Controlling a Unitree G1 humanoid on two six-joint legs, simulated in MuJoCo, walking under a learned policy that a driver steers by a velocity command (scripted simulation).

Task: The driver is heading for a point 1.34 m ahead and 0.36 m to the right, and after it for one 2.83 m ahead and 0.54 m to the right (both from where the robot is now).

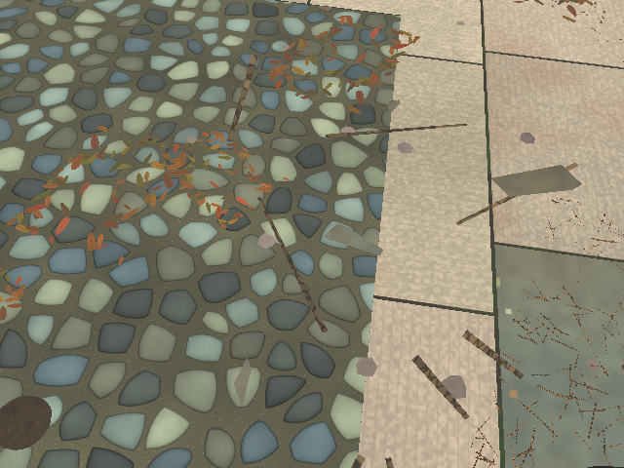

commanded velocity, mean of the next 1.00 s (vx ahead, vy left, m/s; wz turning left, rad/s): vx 0.00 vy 0.00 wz -0.46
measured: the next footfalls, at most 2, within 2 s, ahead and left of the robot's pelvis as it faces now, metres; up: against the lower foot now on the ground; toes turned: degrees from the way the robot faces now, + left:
right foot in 0.38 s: +0.06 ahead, -0.12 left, +0.00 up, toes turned -2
left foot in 0.78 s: +0.14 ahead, +0.09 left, +0.00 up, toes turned -30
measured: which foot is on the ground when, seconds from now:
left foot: down 0.00-0.40, up 0.42-0.76, down 0.78-1.00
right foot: up 0.00-0.36, down 0.38-0.78, up 0.80-1.00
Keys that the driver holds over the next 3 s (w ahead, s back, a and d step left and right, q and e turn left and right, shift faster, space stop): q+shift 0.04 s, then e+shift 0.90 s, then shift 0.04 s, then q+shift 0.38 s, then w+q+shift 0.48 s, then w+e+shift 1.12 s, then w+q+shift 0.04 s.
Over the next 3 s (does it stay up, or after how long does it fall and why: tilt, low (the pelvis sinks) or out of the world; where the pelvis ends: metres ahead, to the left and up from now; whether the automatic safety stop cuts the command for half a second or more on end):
stays up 1.20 -0.21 -0.02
